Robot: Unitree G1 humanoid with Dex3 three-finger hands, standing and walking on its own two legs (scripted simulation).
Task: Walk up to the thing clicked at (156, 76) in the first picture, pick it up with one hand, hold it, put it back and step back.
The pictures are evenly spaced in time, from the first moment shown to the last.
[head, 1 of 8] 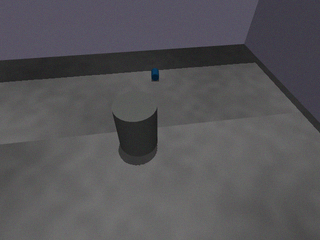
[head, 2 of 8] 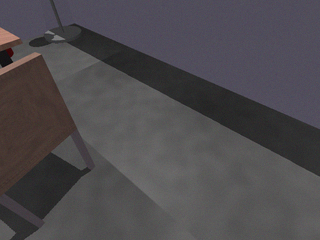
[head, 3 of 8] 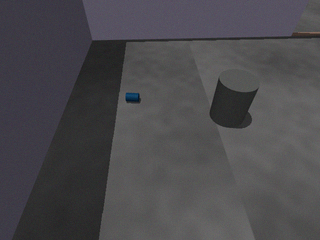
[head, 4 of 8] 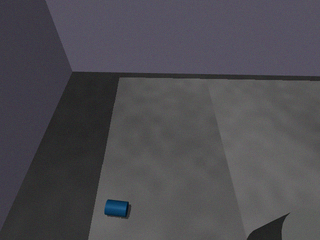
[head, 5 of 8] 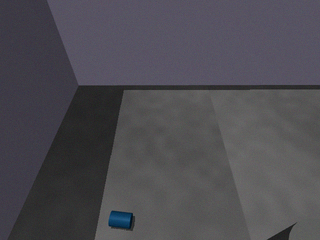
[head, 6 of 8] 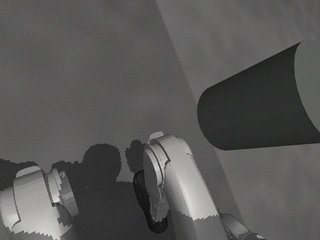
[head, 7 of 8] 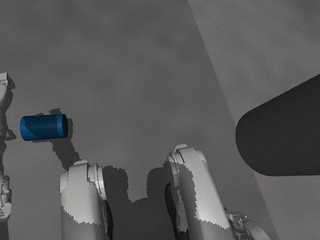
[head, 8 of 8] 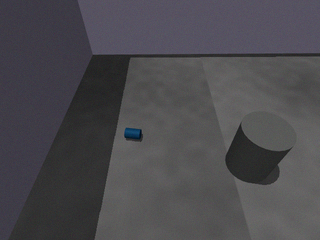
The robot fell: no
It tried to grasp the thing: yes
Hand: left
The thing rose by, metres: 0.68
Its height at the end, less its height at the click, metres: +0.00
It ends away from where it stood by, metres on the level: 0.01
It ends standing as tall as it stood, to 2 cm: yes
